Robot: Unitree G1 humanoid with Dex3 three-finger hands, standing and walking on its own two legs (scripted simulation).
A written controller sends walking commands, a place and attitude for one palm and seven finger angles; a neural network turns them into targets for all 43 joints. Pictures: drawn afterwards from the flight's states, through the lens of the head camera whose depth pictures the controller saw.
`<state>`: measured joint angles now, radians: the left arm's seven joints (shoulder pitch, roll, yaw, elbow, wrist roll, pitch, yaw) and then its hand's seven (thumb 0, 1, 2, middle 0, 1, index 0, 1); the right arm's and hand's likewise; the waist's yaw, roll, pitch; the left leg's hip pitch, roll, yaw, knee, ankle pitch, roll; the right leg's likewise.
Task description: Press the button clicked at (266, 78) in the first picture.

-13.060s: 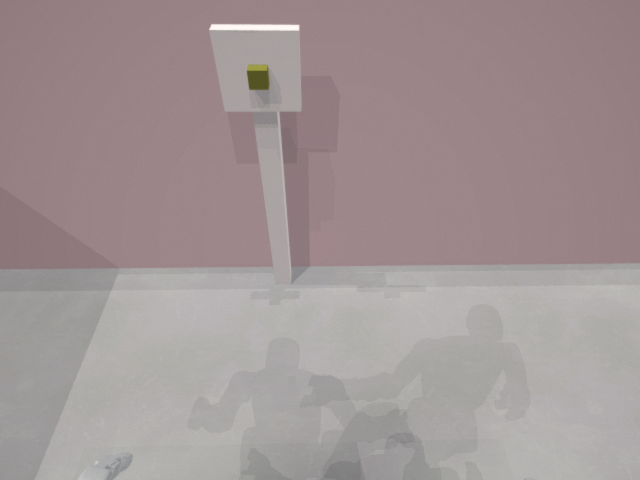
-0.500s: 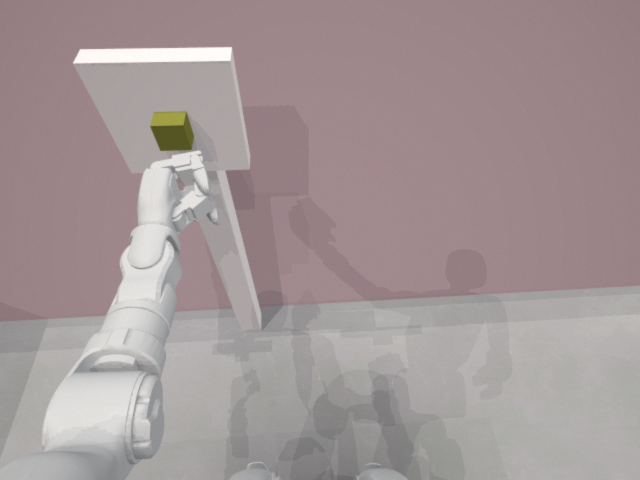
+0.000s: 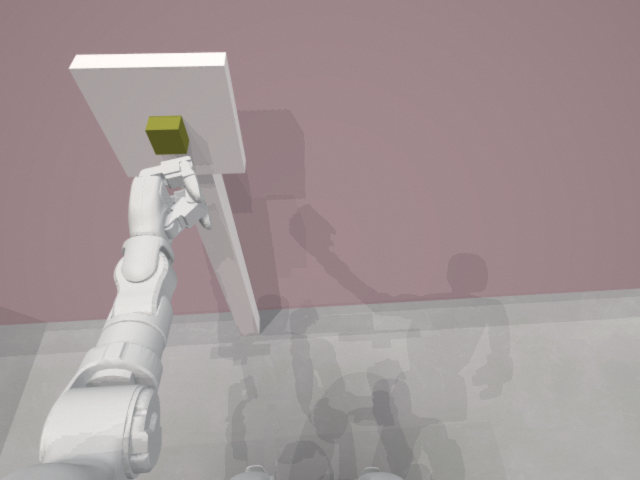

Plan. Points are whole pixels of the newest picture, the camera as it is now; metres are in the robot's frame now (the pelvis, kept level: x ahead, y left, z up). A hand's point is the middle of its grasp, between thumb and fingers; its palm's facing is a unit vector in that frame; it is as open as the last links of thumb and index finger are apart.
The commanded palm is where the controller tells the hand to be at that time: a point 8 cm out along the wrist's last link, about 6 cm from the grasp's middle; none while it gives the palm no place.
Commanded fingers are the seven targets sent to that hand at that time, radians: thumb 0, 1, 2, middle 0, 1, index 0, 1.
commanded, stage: aim a knuckle at the button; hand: left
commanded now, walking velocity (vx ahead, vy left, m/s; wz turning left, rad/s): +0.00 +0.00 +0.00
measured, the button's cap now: (168, 133) +0.54 +0.19 +0.12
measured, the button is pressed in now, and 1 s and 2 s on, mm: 0 3 0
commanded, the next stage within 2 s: press the button with the knuckle in 0.18 s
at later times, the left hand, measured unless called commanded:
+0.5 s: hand (204, 192) +0.47 +0.14 +0.08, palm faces +0.06 -1.00 -0.01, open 3.1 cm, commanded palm +0.44 +0.20 +0.08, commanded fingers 0.00 0.90 0.90 -1.30 -1.50 -1.30 -1.50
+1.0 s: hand (210, 178) +0.49 +0.14 +0.08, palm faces +0.06 -1.00 -0.03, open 3.3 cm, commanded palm +0.48 +0.20 +0.08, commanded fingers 0.00 0.90 0.90 -1.30 -1.50 -1.30 -1.50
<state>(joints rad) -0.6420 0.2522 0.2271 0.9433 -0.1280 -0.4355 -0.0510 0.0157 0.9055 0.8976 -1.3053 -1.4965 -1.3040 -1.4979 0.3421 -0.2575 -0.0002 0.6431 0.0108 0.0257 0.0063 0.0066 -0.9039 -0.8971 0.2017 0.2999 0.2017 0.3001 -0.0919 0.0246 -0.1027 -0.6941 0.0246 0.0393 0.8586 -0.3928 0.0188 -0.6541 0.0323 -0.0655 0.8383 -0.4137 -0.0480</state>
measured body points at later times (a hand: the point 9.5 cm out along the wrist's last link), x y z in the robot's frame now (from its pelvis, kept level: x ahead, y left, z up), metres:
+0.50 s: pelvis +0.00 +0.00 +0.00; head +0.08 +0.01 +0.44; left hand +0.46 +0.20 +0.08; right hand +0.04 -0.26 -0.13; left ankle +0.01 +0.11 -0.70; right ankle +0.00 -0.09 -0.70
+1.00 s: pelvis +0.00 +0.00 -0.01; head +0.10 +0.01 +0.43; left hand +0.49 +0.20 +0.08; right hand +0.01 -0.26 -0.13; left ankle +0.01 +0.11 -0.70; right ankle +0.00 -0.09 -0.70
